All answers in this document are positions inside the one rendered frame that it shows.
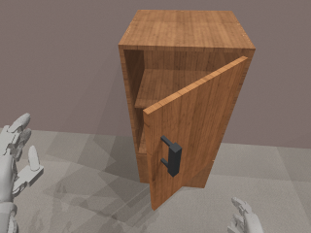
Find left robot hand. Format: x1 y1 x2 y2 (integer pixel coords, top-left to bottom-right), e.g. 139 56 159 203
0 113 44 203

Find right robot hand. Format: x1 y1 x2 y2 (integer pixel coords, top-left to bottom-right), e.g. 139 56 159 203
227 196 264 233

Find cupboard door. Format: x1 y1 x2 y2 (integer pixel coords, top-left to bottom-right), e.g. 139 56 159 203
143 56 248 211

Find left robot forearm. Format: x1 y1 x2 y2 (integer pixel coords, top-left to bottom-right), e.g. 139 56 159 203
0 202 19 233

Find handle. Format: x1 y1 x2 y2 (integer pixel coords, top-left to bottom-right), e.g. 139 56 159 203
160 135 183 177

